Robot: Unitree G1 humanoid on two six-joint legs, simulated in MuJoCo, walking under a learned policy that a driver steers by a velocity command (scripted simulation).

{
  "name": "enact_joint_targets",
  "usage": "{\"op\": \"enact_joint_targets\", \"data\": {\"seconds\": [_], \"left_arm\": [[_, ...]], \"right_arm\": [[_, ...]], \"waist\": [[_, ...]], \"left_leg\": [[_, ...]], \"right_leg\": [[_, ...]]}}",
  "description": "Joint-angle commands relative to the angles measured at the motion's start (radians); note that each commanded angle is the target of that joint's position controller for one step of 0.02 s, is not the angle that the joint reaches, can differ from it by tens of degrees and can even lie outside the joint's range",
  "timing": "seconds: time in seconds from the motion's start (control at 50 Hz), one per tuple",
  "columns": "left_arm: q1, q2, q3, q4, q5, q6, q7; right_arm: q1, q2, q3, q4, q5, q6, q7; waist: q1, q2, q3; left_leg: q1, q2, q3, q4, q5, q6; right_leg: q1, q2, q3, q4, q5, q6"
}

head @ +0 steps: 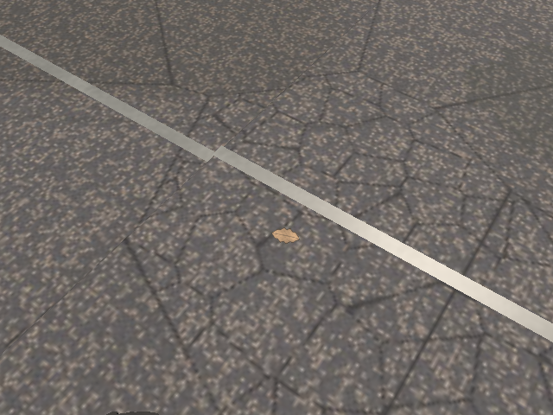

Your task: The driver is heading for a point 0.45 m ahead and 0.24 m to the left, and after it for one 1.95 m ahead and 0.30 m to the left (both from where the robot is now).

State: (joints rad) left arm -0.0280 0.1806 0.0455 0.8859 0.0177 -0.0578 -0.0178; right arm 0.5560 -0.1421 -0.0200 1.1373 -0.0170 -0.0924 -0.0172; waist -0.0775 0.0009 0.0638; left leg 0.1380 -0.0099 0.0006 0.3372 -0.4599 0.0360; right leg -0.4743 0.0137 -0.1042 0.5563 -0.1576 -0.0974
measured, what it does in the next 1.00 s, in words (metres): walks ahead, turning left: left foot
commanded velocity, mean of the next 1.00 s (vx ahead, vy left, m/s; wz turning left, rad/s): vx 0.49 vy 0.00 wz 0.51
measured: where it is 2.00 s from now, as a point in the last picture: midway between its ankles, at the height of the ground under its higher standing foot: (141, 221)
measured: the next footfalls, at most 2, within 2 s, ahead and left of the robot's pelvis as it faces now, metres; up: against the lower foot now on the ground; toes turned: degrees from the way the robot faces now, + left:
left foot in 0.54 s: +0.41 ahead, +0.13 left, +0.00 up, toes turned +23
right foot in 1.12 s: +0.78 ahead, +0.16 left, +0.00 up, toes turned +32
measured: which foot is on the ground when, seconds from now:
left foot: down 0.00-0.00, up 0.02-0.52, down 0.54-1.00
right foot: down 0.00-0.56, up 0.58-1.00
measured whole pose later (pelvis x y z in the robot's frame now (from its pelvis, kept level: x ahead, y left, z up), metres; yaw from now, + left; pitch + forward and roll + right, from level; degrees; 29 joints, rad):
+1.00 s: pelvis +0.51 +0.12 +0.02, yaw +33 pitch +2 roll +0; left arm 0.02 0.24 0.03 0.73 0.04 -0.02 -0.03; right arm 0.44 -0.26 -0.07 0.90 -0.01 -0.06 0.00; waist -0.09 -0.04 0.04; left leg 0.03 -0.14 -0.15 0.26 -0.30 0.12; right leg -0.66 -0.08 0.01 0.70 -0.03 0.03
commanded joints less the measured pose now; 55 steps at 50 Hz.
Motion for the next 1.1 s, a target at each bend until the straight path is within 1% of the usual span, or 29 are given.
{"op": "enact_joint_targets", "data": {"seconds": [0.02,0.04,0.06,0.08,0.1,0.14,0.18,0.24,0.32,0.4,0.46,0.5,0.52,0.54,0.56,0.58,0.6,0.62,0.64,0.68,0.72,0.76,0.84,0.94,1.0,1.04,1.06,1.08,1.1], "left_arm": [[0.513,0.241,0.076,0.073,0.033,-0.022,0.031],[0.497,0.292,0.081,0.061,0.044,-0.016,0.02],[0.381,0.228,0.07,0.042,0.011,-0.008,0.016],[0.271,0.152,0.047,0.02,0.003,-0.014,0.013],[0.232,0.113,0.036,0.02,0.005,-0.025,0.01],[0.254,0.064,0.021,0.043,0.003,-0.039,0.023],[0.311,0.064,0.019,0.061,-0.001,-0.056,0.028],[0.36,0.086,0.022,0.07,0.001,-0.066,0.033],[0.406,0.084,0.016,0.078,0.002,-0.068,0.036],[0.471,0.125,0.023,0.092,0.002,-0.064,0.044],[0.493,0.151,0.028,0.1,0.004,-0.048,0.053],[0.485,0.186,0.039,0.098,0.007,-0.032,0.058],[0.479,0.203,0.044,0.091,0.008,-0.02,0.056],[0.466,0.209,0.045,0.079,0.004,-0.012,0.05],[0.457,0.182,0.038,0.047,0.002,-0.011,0.044],[0.447,0.096,0.029,-0.041,-0.014,-0.021,0.023],[0.317,0.168,0.038,-0.079,-0.009,-0.036,0.018],[0.276,0.144,0.03,-0.097,-0.019,-0.049,0.014],[0.305,0.14,0.027,-0.079,-0.018,-0.056,0.018],[0.336,0.132,0.027,-0.071,0.02,-0.024,0.018],[0.334,0.124,0.026,-0.083,0.034,0.01,0.009],[0.273,0.119,0.023,-0.111,0.032,0.026,0.004],[0.098,0.136,0.021,-0.179,0.026,0.033,0.002],[-0.051,0.135,0.007,-0.243,0.021,0.025,-0.009],[-0.083,0.126,-0.006,-0.262,0.016,0.009,-0.019],[-0.026,0.145,0.0,-0.253,0.011,0.003,-0.017],[0.044,0.167,0.01,-0.232,0.009,0.002,-0.011],[0.154,0.192,0.023,-0.198,0.004,-0.001,-0.001],[0.309,0.208,0.033,-0.15,0.005,-0.007,0.011]], "right_arm": [[-0.036,-0.12,-0.015,-0.085,0.014,-0.01,0.007],[0.07,-0.026,-0.007,-0.095,0.044,0.003,0.003],[-0.021,-0.12,-0.032,-0.109,0.017,0.017,0.002],[-0.102,-0.124,-0.039,-0.135,0.009,0.019,0.01],[-0.13,-0.097,-0.039,-0.142,0.006,0.02,0.015],[-0.117,-0.076,-0.047,-0.145,-0.012,0.043,0.029],[-0.146,-0.059,-0.051,-0.167,-0.014,0.063,0.039],[-0.262,-0.061,-0.054,-0.218,-0.017,0.079,0.053],[-0.428,-0.06,-0.044,-0.285,-0.014,0.076,0.073],[-0.563,-0.065,-0.034,-0.343,-0.016,0.073,0.087],[-0.572,-0.088,-0.041,-0.361,-0.021,0.072,0.085],[-0.484,-0.116,-0.055,-0.344,-0.025,0.074,0.075],[-0.397,-0.137,-0.066,-0.321,-0.025,0.07,0.071],[-0.264,-0.168,-0.084,-0.279,-0.031,0.061,0.061],[-0.146,-0.256,-0.113,-0.255,-0.042,0.056,0.046],[-0.203,-0.355,-0.135,-0.285,-0.026,0.067,0.043],[-0.172,-0.349,-0.131,-0.289,-0.01,0.081,0.038],[-0.217,-0.308,-0.118,-0.279,-0.004,0.08,0.028],[-0.256,-0.255,-0.105,-0.276,0.001,0.071,0.025],[-0.315,-0.206,-0.086,-0.289,0.01,0.051,0.016],[-0.29,-0.215,-0.082,-0.286,0.021,0.03,0.018],[-0.248,-0.245,-0.088,-0.283,0.02,0.022,0.021],[-0.151,-0.251,-0.086,-0.278,0.018,0.025,0.023],[-0.071,-0.26,-0.085,-0.281,0.011,0.03,0.015],[-0.049,-0.244,-0.074,-0.272,0.004,0.025,0.005],[-0.079,-0.264,-0.074,-0.274,-0.002,0.016,0.002],[-0.097,-0.28,-0.076,-0.274,-0.004,0.012,0.001],[-0.106,-0.295,-0.08,-0.271,-0.011,0.011,0.002],[-0.123,-0.3,-0.081,-0.271,-0.012,0.012,0.004]], "waist": [[0.255,-0.03,-0.262],[0.18,-0.2,-0.353],[0.148,-0.065,-0.227],[0.118,-0.032,-0.092],[0.096,-0.024,-0.027],[0.053,-0.062,-0.004],[0.044,-0.065,-0.005],[0.047,-0.063,0.02],[0.068,-0.055,0.051],[0.105,-0.057,0.061],[0.095,-0.072,0.036],[0.052,-0.107,-0.026],[0.019,-0.112,-0.078],[-0.041,-0.082,-0.152],[-0.09,0.008,-0.241],[-0.007,0.245,-0.3],[-0.047,0.053,-0.283],[-0.014,0.022,-0.171],[0.035,-0.044,-0.091],[0.098,-0.041,-0.075],[0.113,-0.022,-0.079],[0.101,-0.004,-0.06],[0.04,0.04,-0.022],[-0.012,0.063,-0.017],[-0.026,0.08,-0.005],[0.012,0.096,0.0],[0.044,0.105,-0.023],[0.092,0.101,-0.079],[0.169,0.07,-0.157]], "left_leg": [[-0.464,0.081,-0.022,0.632,0.567,0.08],[-0.693,-0.056,-0.012,0.94,-0.072,0.063],[-0.734,0.023,-0.073,1.004,0.031,0.078],[-0.74,0.06,-0.066,0.963,0.124,0.083],[-0.715,0.088,-0.059,0.925,0.166,0.083],[-0.657,0.112,-0.051,0.876,0.182,0.073],[-0.678,0.117,-0.037,0.853,0.209,0.066],[-0.794,0.131,-0.019,0.799,0.305,0.053],[-0.825,0.116,0.031,0.572,0.443,0.039],[-0.773,0.087,0.116,0.371,0.464,0.058],[-0.715,0.032,0.162,0.304,0.362,0.1],[-0.602,-0.037,0.193,0.293,0.247,0.142],[-0.507,-0.071,0.192,0.263,0.208,0.164],[-0.32,-0.095,0.169,0.178,0.238,0.191],[-0.084,0.068,-0.062,0.129,0.129,0.243],[0.172,0.338,-0.645,0.003,0.121,0.394],[0.143,0.346,-0.669,-0.072,0.206,0.386],[0.042,0.332,-0.529,-0.074,0.291,0.36],[-0.091,0.287,-0.433,-0.086,0.439,0.315],[-0.22,0.195,-0.306,-0.099,0.577,0.269],[-0.26,0.158,-0.268,-0.11,0.644,0.265],[-0.281,0.135,-0.252,-0.129,0.638,0.255],[-0.223,0.119,-0.28,-0.14,0.614,0.216],[-0.113,0.12,-0.314,-0.088,0.675,0.204],[-0.069,0.141,-0.283,-0.087,0.739,0.184],[-0.078,0.162,-0.258,-0.075,0.829,0.148],[-0.067,0.163,-0.236,-0.019,0.976,0.128],[-0.046,0.151,-0.208,0.107,1.122,0.115],[-0.074,0.112,-0.157,0.301,1.131,0.099]], "right_leg": [[0.724,-0.254,0.309,-0.105,-0.188,-0.067],[0.808,-0.493,0.752,-0.278,-0.276,-0.166],[0.639,-0.448,0.725,-0.334,-0.402,-0.147],[0.48,-0.407,0.563,-0.363,-0.377,-0.117],[0.379,-0.359,0.433,-0.39,-0.251,-0.091],[0.285,-0.298,0.26,-0.406,-0.099,-0.055],[0.286,-0.293,0.18,-0.419,-0.001,-0.055],[0.32,-0.285,0.085,-0.439,0.067,-0.055],[0.35,-0.251,-0.039,-0.43,0.2,-0.044],[0.448,-0.275,-0.111,-0.408,0.346,-0.035],[0.563,-0.291,-0.16,-0.301,0.653,-0.023],[0.608,-0.297,-0.185,-0.125,0.925,-0.018],[0.603,-0.301,-0.184,0.022,0.946,-0.018],[0.521,-0.29,-0.195,0.238,0.825,0.002],[0.297,-0.257,-0.192,0.54,0.461,0.034],[-0.158,-0.013,-0.101,0.919,-0.37,0.101],[-0.264,-0.035,0.099,0.941,-0.304,0.093],[-0.295,-0.084,0.118,0.885,-0.211,0.081],[-0.238,-0.12,0.121,0.777,-0.164,0.079],[-0.124,-0.148,0.134,0.669,-0.153,0.098],[-0.102,-0.145,0.123,0.608,-0.151,0.123],[-0.138,-0.141,0.107,0.534,-0.091,0.142],[-0.248,-0.126,0.103,0.363,0.053,0.156],[-0.279,-0.077,0.106,0.195,0.132,0.14],[-0.207,-0.058,0.069,0.067,0.161,0.097],[-0.071,-0.038,0.059,-0.003,0.121,0.051],[0.019,-0.011,0.05,-0.018,0.07,0.029],[0.13,0.025,0.038,-0.03,0.019,0.006],[0.298,0.032,0.032,-0.085,0.039,-0.021]]}}
Keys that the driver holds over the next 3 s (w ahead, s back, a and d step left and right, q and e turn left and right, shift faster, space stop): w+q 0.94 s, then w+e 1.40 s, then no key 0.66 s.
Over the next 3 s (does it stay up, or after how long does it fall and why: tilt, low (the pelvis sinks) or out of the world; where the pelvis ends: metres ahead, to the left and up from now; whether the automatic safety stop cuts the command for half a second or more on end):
stays up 1.36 0.38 -0.03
